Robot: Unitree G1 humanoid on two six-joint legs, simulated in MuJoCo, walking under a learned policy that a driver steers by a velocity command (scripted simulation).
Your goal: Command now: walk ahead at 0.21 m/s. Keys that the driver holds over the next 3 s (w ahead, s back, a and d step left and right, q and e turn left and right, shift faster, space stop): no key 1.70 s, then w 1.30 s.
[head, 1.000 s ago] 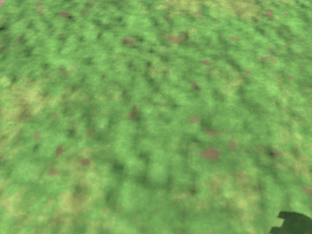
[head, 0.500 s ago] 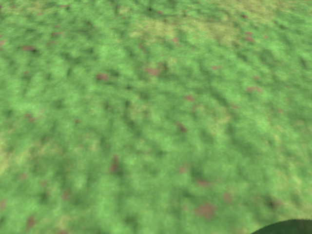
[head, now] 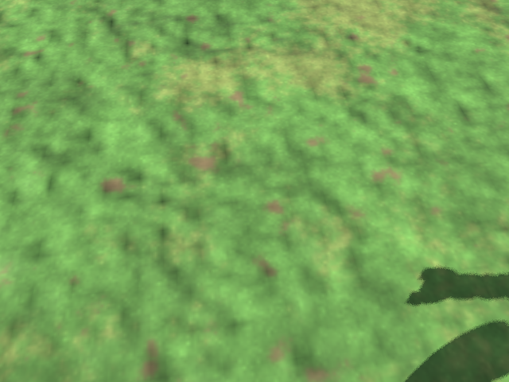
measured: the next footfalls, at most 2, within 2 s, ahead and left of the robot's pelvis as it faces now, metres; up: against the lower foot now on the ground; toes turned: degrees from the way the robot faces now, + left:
left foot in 0.34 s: +0.10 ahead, +0.12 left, +0.00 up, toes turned +0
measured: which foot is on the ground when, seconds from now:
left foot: up 0.00-0.32, down 0.34-1.00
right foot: down 0.00-1.00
